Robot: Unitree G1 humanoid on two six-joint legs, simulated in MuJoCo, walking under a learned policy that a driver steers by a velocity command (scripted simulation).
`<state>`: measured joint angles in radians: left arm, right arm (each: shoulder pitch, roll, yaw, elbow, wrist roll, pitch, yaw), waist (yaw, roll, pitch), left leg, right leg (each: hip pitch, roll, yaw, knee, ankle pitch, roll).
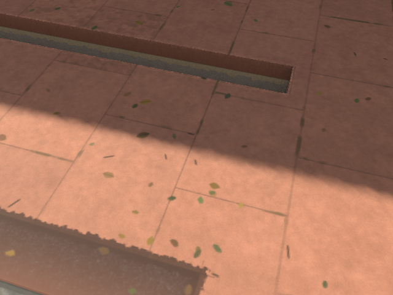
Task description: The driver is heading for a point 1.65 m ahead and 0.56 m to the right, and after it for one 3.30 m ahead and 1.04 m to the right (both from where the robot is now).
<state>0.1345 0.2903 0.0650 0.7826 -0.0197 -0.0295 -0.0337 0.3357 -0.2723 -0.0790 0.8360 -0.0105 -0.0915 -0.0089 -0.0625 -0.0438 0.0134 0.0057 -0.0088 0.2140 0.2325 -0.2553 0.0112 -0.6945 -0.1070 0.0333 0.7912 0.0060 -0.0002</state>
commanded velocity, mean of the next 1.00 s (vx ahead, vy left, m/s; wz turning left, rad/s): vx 0.50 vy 0.00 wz -0.54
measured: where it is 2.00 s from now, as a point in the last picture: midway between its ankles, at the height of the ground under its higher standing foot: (300, 153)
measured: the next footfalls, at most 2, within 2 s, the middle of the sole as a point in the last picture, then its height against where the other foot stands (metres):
right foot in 0.16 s outside the picture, level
left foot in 0.64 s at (195, 271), level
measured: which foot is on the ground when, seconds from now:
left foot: down 0.00-0.16, up 0.18-0.62, down 0.64-1.00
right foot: up 0.00-0.14, down 0.16-0.64, up 0.66-1.00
